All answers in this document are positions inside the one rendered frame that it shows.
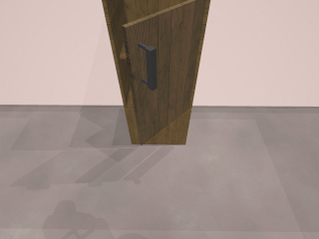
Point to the handle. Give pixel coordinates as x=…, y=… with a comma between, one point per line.
x=152, y=71

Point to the cupboard door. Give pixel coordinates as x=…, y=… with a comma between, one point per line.
x=175, y=32

